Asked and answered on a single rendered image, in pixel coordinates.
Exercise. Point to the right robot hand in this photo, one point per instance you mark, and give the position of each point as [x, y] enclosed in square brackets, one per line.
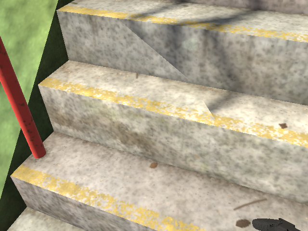
[270, 224]

